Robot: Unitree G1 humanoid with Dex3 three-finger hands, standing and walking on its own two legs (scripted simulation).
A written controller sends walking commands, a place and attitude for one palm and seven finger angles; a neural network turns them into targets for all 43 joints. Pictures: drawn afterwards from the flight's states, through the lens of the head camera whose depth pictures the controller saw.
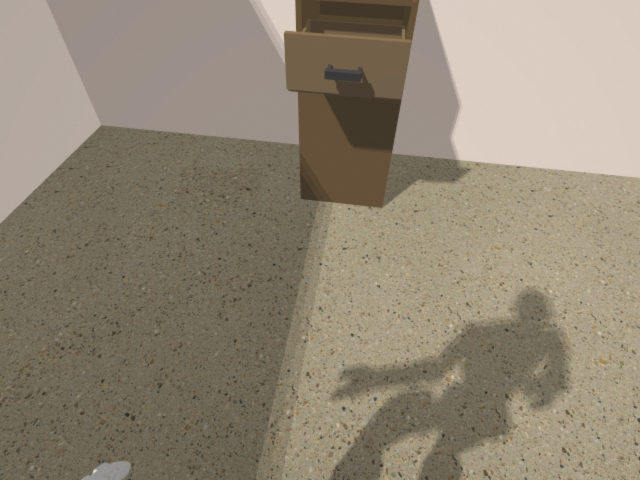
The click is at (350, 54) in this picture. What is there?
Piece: drawer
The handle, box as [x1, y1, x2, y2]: [324, 65, 361, 81]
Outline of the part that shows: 325,69 324,78 360,81 361,67 358,67 357,70 333,69 331,65 328,65 328,67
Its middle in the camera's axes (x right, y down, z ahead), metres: +0.06 -0.47 +1.08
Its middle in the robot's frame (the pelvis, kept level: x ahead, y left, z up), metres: +1.13 -0.01 +0.01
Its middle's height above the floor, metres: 0.78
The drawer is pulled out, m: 0.30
